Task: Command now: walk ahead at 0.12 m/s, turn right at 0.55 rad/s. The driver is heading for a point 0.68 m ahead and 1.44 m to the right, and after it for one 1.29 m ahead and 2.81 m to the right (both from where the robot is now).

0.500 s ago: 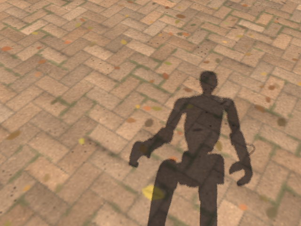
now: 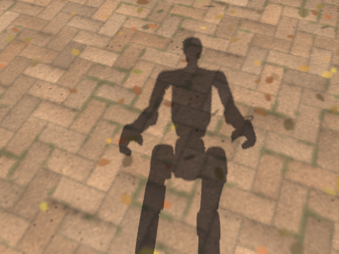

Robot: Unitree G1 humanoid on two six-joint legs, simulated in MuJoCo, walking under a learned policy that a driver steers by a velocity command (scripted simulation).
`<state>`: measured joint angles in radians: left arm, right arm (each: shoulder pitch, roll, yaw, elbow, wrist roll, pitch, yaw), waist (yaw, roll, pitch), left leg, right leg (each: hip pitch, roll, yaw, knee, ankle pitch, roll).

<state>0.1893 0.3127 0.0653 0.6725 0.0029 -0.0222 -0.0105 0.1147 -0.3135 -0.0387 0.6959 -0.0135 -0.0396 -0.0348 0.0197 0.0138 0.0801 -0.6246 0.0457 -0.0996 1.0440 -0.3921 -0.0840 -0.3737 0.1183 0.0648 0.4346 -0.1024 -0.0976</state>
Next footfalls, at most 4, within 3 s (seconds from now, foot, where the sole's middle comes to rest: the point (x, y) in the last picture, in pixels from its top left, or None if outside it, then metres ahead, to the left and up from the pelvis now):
0.22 left None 0.17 0.16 -0.77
0.62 right None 0.07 -0.09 -0.77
1.10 left None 0.19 0.09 -0.77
1.52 right None -0.02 -0.09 -0.77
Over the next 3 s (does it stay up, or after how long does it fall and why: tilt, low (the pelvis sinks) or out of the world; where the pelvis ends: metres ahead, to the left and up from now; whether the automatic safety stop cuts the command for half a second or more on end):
stays up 0.42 -0.50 0.01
